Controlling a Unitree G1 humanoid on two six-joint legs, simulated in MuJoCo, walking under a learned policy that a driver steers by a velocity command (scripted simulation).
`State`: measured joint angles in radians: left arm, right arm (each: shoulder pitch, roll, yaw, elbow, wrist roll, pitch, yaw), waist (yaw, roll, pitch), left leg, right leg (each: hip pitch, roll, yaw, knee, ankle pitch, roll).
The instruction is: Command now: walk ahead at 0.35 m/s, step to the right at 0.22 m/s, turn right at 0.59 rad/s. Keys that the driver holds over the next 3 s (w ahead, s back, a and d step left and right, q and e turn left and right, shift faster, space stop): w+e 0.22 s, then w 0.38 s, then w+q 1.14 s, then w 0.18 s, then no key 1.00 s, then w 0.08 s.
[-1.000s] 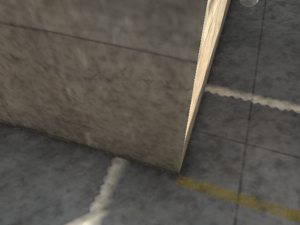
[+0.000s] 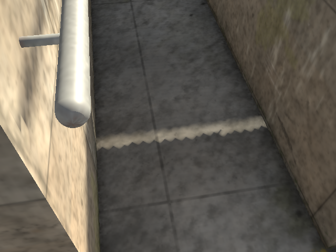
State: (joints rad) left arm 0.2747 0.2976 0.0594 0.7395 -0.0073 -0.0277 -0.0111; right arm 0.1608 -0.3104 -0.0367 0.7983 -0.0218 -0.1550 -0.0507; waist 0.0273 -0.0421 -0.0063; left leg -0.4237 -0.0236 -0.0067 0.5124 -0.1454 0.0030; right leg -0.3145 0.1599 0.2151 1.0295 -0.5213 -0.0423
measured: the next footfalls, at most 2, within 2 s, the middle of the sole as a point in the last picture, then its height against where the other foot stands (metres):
right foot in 0.34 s outside the picture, level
left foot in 0.84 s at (184, 239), level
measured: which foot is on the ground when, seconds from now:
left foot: down 0.00-0.34, up 0.36-0.82, down 0.84-1.00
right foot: up 0.00-0.32, down 0.34-0.84, up 0.86-1.00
